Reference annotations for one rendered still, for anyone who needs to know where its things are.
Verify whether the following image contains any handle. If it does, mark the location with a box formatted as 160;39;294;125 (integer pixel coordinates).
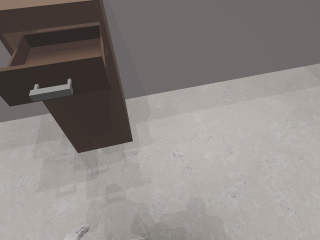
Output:
29;78;73;102

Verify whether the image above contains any drawer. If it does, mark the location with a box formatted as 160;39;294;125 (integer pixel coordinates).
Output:
0;25;111;107

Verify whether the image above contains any cabinet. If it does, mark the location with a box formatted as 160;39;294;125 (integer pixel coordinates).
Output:
0;0;133;153

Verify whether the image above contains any robot left hand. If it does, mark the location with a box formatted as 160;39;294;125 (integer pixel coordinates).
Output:
63;224;90;240

